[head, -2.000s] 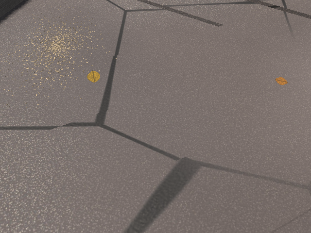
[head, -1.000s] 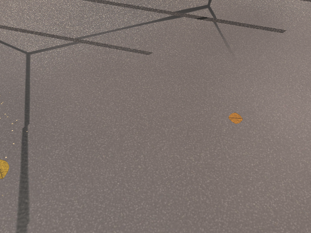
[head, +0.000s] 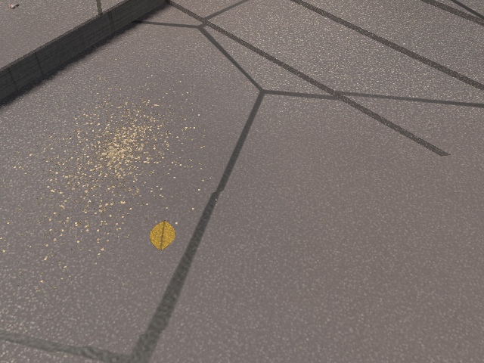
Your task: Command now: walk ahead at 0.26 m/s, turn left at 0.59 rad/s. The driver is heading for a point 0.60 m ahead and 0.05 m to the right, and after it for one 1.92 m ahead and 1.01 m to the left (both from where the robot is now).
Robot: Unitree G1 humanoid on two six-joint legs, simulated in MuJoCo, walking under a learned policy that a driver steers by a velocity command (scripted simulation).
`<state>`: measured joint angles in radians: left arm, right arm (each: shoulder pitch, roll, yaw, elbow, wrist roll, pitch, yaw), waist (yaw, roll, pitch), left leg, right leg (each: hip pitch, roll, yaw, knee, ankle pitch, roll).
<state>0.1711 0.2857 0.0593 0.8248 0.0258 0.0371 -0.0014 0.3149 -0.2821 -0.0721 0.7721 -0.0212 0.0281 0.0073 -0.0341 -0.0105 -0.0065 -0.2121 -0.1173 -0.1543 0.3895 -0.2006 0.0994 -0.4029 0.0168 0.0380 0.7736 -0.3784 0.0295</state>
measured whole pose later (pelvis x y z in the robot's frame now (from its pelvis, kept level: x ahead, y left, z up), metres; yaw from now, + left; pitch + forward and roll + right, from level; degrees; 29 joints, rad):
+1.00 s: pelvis +0.43 +0.13 -0.05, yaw +3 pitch +0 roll +1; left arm 0.10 0.23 0.03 0.88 0.02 -0.02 -0.05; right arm 0.41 -0.21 -0.01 1.01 -0.01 -0.09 -0.02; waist -0.02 -0.02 0.07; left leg 0.12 -0.09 0.21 0.22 -0.36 0.09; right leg -0.60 -0.02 -0.10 0.69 0.03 -0.10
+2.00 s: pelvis +1.00 +0.24 -0.08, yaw +28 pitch +1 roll +2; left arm 0.01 0.26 0.02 0.80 0.03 -0.05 -0.03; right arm 0.40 -0.27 -0.08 0.95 -0.02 -0.05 -0.01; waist -0.10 -0.03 0.05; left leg -0.02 -0.15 -0.16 0.38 -0.36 0.09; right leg -0.55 -0.06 0.05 0.57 0.02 0.02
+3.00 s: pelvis +1.29 +0.36 -0.10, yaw +61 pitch +2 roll -1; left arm 0.18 0.27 0.04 0.74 0.02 0.05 0.03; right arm 0.24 -0.27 -0.08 0.77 -0.03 0.04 0.00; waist -0.04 0.00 0.02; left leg -0.35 -0.16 -0.15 0.42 -0.08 0.09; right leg -0.43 -0.01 0.06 0.82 -0.40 0.02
